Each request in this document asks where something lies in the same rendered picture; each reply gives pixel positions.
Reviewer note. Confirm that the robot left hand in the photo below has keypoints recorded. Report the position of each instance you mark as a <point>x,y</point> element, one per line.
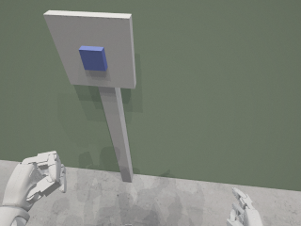
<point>21,191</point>

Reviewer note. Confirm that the panel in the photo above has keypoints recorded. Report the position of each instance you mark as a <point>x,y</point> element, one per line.
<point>114,32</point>

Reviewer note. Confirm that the robot right hand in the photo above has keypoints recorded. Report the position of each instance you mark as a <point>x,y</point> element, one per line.
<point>247,214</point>

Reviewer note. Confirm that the button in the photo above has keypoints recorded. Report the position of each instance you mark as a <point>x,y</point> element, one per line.
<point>93,58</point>

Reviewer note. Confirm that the left robot forearm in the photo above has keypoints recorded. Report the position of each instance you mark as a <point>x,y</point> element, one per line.
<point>13,216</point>

